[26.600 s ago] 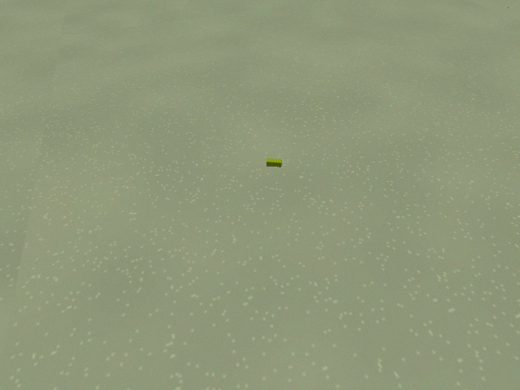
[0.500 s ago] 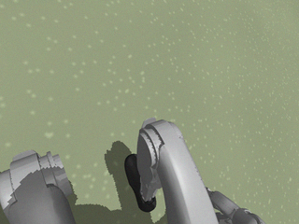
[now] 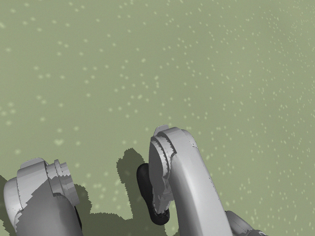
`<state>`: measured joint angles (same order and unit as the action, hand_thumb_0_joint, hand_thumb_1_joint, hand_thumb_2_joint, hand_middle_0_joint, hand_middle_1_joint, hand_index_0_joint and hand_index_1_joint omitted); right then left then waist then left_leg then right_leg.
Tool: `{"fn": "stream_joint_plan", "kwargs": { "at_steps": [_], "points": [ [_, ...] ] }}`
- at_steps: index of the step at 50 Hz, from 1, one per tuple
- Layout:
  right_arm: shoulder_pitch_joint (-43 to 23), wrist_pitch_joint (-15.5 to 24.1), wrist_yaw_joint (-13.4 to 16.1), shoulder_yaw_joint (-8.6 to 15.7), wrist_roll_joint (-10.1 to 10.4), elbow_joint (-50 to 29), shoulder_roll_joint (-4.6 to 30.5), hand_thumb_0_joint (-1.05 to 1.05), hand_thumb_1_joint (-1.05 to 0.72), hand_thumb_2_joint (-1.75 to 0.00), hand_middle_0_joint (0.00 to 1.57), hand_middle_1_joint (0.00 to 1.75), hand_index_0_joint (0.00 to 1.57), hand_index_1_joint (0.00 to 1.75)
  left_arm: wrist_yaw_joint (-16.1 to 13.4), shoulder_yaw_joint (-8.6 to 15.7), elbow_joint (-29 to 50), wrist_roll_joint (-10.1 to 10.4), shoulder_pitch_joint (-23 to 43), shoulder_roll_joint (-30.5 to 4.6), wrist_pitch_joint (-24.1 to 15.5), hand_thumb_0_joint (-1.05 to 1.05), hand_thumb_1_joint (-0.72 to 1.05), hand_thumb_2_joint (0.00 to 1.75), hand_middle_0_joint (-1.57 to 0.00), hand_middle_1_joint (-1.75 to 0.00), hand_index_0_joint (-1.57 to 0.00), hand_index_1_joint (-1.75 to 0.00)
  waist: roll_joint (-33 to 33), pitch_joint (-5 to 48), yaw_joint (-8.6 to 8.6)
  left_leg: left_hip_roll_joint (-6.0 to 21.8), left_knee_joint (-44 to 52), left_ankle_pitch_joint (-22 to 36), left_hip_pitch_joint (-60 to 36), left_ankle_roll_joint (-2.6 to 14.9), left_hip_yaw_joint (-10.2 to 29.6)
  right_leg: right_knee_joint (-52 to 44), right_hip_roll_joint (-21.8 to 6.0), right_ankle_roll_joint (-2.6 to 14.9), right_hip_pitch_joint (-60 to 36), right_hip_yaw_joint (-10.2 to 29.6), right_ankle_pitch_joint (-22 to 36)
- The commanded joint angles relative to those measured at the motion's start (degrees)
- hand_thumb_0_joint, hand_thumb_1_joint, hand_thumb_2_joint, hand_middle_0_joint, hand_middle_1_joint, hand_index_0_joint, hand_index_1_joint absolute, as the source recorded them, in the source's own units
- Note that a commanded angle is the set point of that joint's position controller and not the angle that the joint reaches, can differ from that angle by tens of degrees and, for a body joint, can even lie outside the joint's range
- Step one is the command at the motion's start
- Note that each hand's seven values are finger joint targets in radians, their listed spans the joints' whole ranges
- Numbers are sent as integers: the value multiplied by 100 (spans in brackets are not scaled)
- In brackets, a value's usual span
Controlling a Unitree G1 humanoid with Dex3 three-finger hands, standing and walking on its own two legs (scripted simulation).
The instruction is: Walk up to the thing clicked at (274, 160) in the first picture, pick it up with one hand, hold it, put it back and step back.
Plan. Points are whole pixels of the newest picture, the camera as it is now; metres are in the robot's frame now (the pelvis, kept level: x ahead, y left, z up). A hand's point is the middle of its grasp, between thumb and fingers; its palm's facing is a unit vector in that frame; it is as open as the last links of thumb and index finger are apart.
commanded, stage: settle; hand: left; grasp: from above
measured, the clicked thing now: out of the picture +0.42 +0.35 -0.27
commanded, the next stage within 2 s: lift in 0.60 s
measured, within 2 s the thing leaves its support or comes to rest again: neither
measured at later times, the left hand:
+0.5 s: hand out of the picture +0.40 +0.34 -0.14, palm faces -0.45 -0.11 -0.89, open 6.2 cm
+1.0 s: hand out of the picture +0.38 +0.35 -0.08, palm faces -0.45 -0.12 -0.89, open 6.2 cm
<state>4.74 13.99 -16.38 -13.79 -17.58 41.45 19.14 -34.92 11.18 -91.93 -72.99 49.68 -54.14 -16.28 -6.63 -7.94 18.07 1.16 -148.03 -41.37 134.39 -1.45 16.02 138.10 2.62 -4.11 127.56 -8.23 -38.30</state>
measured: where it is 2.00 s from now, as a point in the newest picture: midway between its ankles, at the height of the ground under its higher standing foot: (118, 224)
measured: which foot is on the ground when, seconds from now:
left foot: down 0.00-1.00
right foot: down 0.00-1.00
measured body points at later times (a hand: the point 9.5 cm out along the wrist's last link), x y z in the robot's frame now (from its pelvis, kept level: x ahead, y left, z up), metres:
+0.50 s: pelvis +0.00 -0.01 +0.03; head +0.21 +0.09 +0.41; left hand +0.42 +0.35 -0.09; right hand +0.12 -0.26 -0.07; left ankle +0.06 +0.13 -0.26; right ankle +0.11 -0.13 -0.26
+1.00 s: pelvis -0.01 -0.01 +0.06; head +0.20 +0.08 +0.45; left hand +0.40 +0.35 -0.03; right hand +0.09 -0.27 -0.05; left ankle +0.06 +0.13 -0.26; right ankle +0.11 -0.13 -0.26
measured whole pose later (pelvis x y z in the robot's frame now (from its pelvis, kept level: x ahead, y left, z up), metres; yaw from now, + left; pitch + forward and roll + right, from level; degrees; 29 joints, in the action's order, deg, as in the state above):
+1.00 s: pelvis -0.01 -0.01 +0.06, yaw +7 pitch +34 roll -8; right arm 10.6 2.2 -8.9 -0.7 -5.5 41.6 16.3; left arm -14.5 4.1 -69.0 -67.7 45.2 -39.6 -11.7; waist 1.5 5.8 10.4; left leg 0.7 -132.6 -37.4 129.4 -0.6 7.7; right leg 128.3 -0.6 -2.7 124.5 -2.7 -37.8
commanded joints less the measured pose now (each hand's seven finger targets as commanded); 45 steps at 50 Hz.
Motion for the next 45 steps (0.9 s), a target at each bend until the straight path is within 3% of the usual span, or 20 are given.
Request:
{"fn": "stream_joint_plan", "kwargs": {
  "at_steps": [1, 2, 3, 5, 6, 7, 9, 12, 15, 16, 18, 24, 29, 32, 35, 36, 42, 43, 45],
  "points": [
    [878, -35, 33, 791, 192, -32, 1744, 0, -90, -90, 20, 30, 20, 30, -150, -22, 1691, 174, 1452, -1203, -6, 0, 84, 8, -118, -9, -121, -7, 3288, 4394, -97, 53, 1710, 1457, -3007, 114, -879, -1193, 215, 544, -1955, -596, 1575],
    [915, -52, 34, 861, 232, 46, 1757, 0, -90, -90, 20, 30, 20, 30, -134, 67, 1473, 178, 1286, -1282, 47, 0, 84, 8, -119, -9, -121, -7, 3252, 4399, -73, 64, 1642, 1436, -3062, 121, -882, -1150, 200, 545, -1858, -600, 1575],
    [966, -62, 11, 886, 259, 54, 1702, 0, -90, -90, 20, 30, 20, 30, -54, -191, 1397, 156, 1290, -993, 92, 0, 85, 7, -118, -10, -121, -7, 3131, 4179, -5, 65, 1639, 1350, -2900, 139, -897, -1158, 208, 542, -1704, -567, 1496],
    [1107, -104, 28, 1069, 358, 65, 1791, 0, -90, -90, 20, 30, 20, 30, 1, 99, 1854, 126, 1312, -1265, 134, 0, 86, 6, -119, -8, -122, -5, 3278, 4401, -171, 32, 1803, 1464, -3113, 112, -873, -1145, 149, 567, -1629, -574, 1517],
    [1041, -135, 45, 1129, 416, 18, 1742, 0, -90, -90, 20, 30, 20, 30, 50, 66, 2059, 191, 1327, -1113, 150, 0, 86, 7, -120, -7, -122, -5, 3347, 4535, -269, 24, 1878, 1392, -3152, 100, -880, -1169, 125, 599, -1528, -558, 1428],
    [1020, -145, 17, 1146, 451, 55, 1624, 0, -90, -90, 20, 30, 20, 30, 165, -329, 1763, 198, 1198, -537, 214, 0, 85, 8, -121, -5, -123, -4, 3275, 4314, -203, 18, 1937, 1243, -3125, 89, -894, -1186, 111, 616, -1366, -542, 1292],
    [1095, -221, 51, 1238, 578, 62, 1625, 0, -90, -90, 20, 30, 20, 30, 269, -259, 2143, 226, 1469, -699, 296, 0, 84, 7, -120, -6, -122, -5, 3190, 4555, -304, 6, 2061, 1162, -3100, 143, -937, -1347, 124, 598, -1413, -467, 1247],
    [1154, -343, 101, 1297, 686, 132, 1532, 0, -90, -90, 20, 30, 20, 30, 486, -501, 1732, 248, 1404, -322, 438, 0, 83, 5, -119, -5, -121, -3, 2861, 4406, -291, -41, 2098, 1083, -2876, 194, -1038, -1451, 98, 596, -1388, -365, 1207],
    [1171, -455, 178, 1316, 747, 89, 1470, 0, -90, -90, 20, 30, 20, 30, 681, -462, 1770, 283, 1483, -318, 501, 0, 83, 3, -121, -2, -122, -1, 2575, 4479, -342, -98, 2156, 1134, -2771, 243, -1078, -1544, 62, 578, -1497, -322, 1220],
    [1186, -479, 189, 1325, 800, 93, 1409, 0, -91, -90, 20, 30, 20, 30, 767, -600, 1674, 279, 1444, -157, 525, 0, 81, 4, -119, -5, -121, -3, 2495, 4393, -350, -96, 2188, 1106, -2781, 254, -1109, -1587, 70, 589, -1530, -270, 1196],
    [1192, -542, 238, 1343, 850, 55, 1409, 0, -91, -90, 20, 30, 20, 30, 880, -488, 1936, 336, 1648, -335, 493, 0, 80, 4, -119, -3, -121, -2, 2379, 4546, -406, -124, 2200, 1071, -2751, 273, -1131, -1648, 42, 578, -1611, -238, 1138],
    [1215, -699, 407, 1380, 918, -59, 1309, 0, -91, -90, 20, 30, 20, 30, 1172, -459, 2007, 301, 1725, -415, 307, 0, 78, 7, -118, -5, -119, -5, 2080, 4533, -414, -168, 2168, 997, -2627, 320, -1264, -1837, 9, 569, -1758, -82, 976],
    [1304, -834, 542, 1432, 952, -97, 1213, 0, -91, -90, 20, 30, 20, 30, 1251, -330, 2420, 320, 1731, -547, 194, 0, 78, 8, -118, -7, -119, -6, 2229, 4975, -574, -155, 2272, 1122, -2891, 288, -1320, -1928, -1, 582, -2050, 54, 1007],
    [1362, -893, 612, 1491, 979, -115, 1216, 0, -91, -90, 20, 30, 20, 30, 1285, -390, 2424, 281, 1751, -472, 180, 0, 78, 11, -119, -8, -119, -7, 2262, 4881, -518, -156, 2379, 1027, -2996, 275, -1296, -1953, -17, 613, -1889, 16, 924],
    [1352, -943, 700, 1512, 993, -132, 1233, 0, -91, -90, 20, 30, 20, 30, 1291, -370, 2583, 274, 1820, -487, 150, 0, 78, 15, -119, -8, -119, -8, 2327, 4854, -579, -183, 2513, 829, -2992, 274, -1296, -1996, -53, 623, -1704, -49, 744],
    [1420, -941, 716, 1530, 1006, -107, 1215, 0, -94, -91, 20, 30, 20, 30, 1308, -440, 2494, 262, 1759, -357, 167, 0, 86, 11, -126, -13, -127, -11, 2320, 4825, -541, -174, 2548, 866, -3091, 270, -1295, -2002, -56, 614, -1732, -54, 825],
    [1518, -999, 766, 1697, 1130, -110, 1221, 0, -92, -91, 20, 30, 20, 30, 1473, -271, 2863, 475, 1601, -458, 375, 0, 91, 19, -127, -13, -128, -12, 2501, 5265, -784, -190, 2898, 1005, -3500, 254, -1312, -2092, -130, 634, -1828, 3, 999],
    [1525, -1019, 775, 1689, 1159, -114, 1138, 0, -92, -91, 20, 30, 20, 30, 1541, -389, 2891, 501, 1562, -311, 435, 0, 88, 21, -126, -15, -127, -14, 2534, 5285, -778, -189, 2974, 1016, -3520, 264, -1342, -2156, -116, 640, -1911, 17, 1013],
    [1600, -1043, 784, 1759, 1216, -106, 1141, 0, -91, -91, 20, 30, 20, 30, 1687, -375, 2995, 569, 1373, -255, 502, 0, 88, 21, -126, -13, -127, -12, 2340, 5294, -808, -185, 3041, 1126, -3638, 275, -1334, -2249, -133, 630, -2025, 37, 1125]
  ]
}}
